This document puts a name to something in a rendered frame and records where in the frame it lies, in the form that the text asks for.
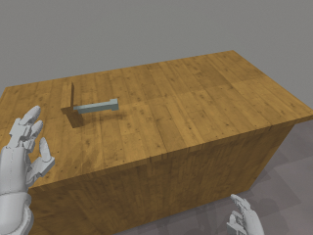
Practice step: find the right robot hand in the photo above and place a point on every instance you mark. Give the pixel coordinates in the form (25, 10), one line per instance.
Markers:
(246, 222)

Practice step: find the tap lever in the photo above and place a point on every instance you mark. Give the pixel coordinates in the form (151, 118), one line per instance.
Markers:
(112, 104)

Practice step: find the counter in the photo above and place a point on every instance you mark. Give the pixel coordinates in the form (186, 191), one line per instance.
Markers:
(187, 132)

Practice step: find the left robot forearm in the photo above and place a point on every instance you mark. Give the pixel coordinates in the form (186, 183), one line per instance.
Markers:
(16, 218)

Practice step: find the left robot hand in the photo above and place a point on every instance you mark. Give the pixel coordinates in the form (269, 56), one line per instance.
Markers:
(14, 158)

